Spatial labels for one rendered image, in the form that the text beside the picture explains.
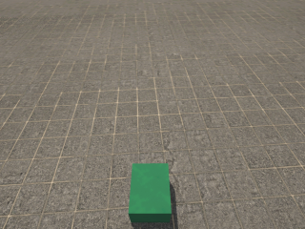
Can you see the carton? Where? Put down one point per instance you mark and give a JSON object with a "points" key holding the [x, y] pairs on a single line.
{"points": [[150, 194]]}

